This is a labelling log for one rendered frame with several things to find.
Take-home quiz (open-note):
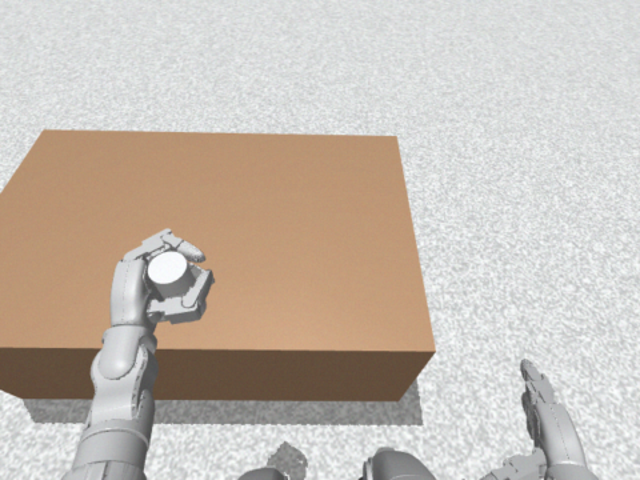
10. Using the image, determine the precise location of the right robot arm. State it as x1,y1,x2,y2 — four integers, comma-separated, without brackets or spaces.
544,464,599,480

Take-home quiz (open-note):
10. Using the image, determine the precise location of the left robot hand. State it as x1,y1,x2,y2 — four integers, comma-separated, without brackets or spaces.
110,228,215,333

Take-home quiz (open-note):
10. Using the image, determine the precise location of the left robot arm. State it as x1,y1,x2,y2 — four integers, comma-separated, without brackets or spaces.
61,324,159,480

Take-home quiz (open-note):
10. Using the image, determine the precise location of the right robot hand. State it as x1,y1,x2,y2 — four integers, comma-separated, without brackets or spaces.
479,359,588,480

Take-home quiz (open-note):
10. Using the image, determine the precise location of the can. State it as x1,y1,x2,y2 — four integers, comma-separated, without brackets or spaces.
148,251,206,322

